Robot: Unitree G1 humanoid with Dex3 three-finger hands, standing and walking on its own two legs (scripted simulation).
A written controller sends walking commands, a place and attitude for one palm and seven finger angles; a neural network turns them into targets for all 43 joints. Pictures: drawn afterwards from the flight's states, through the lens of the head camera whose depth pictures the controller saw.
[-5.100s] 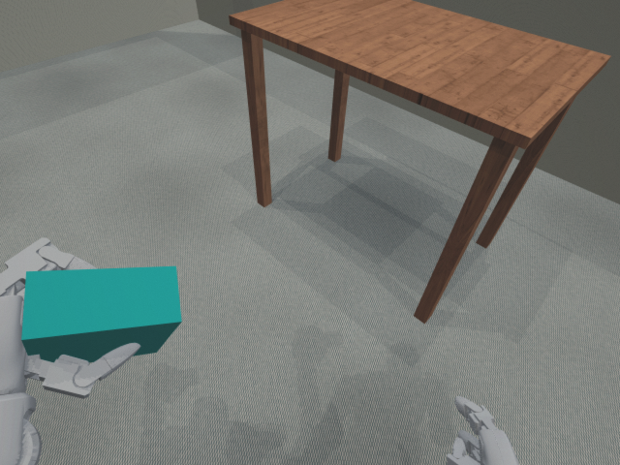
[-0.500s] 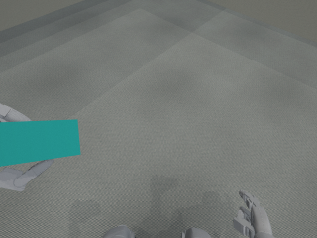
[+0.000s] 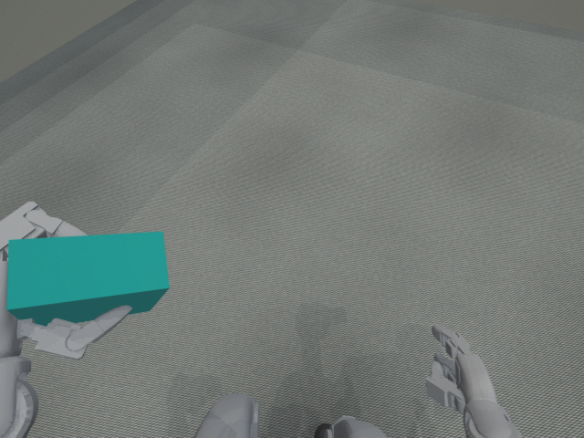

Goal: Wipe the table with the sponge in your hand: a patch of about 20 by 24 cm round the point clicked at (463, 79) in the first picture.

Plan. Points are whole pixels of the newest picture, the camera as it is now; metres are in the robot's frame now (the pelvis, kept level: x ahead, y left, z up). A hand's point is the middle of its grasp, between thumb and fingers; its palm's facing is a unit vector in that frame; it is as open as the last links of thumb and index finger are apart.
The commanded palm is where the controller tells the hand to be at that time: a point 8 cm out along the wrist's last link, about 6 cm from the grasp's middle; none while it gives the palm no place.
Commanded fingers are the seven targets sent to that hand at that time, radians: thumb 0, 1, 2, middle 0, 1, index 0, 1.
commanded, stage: walk to a spot facing it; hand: left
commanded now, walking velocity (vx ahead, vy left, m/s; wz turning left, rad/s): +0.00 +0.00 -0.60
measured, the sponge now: (115, 280) +0.25 +0.19 +0.15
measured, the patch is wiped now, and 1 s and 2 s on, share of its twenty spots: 0.00 0.00 0.00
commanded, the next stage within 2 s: turn to face it in 0.12 s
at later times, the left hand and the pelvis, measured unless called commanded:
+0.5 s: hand (92, 314) +0.20 +0.17 +0.19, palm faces +0.18 -0.90 -0.40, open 9.7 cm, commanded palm +0.16 +0.23 +0.19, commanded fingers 0.00 0.10 1.30 -1.20 -1.60 -1.20 -1.60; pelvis -0.07 +0.00 +0.01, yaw -15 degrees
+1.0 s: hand (288, 421) +0.13 +0.01 +0.18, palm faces -0.23 -0.83 -0.51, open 9.7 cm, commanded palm +0.10 +0.11 +0.19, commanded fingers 0.00 0.10 1.30 -1.20 -1.60 -1.20 -1.60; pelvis -0.19 -0.04 +0.00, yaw -34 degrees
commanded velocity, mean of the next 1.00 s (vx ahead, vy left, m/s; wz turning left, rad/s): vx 0.00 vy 0.00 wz -0.59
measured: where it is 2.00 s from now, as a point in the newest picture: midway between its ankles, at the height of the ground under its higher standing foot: outside the picture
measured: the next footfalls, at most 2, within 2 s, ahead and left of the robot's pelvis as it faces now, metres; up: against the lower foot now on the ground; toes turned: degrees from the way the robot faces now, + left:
left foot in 0.52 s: -0.02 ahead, +0.12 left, +0.00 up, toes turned -12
right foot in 0.84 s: -0.18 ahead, -0.18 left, +0.00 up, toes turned -35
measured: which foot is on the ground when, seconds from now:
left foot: up 0.00-0.50, down 0.52-0.84, up 0.86-1.00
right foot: down 0.00-0.52, up 0.54-0.82, down 0.84-1.00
